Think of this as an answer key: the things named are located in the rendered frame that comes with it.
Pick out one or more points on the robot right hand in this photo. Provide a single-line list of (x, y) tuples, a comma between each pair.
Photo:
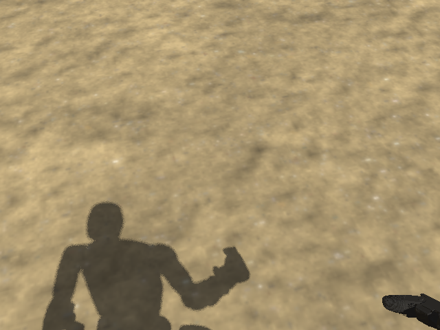
[(424, 308)]

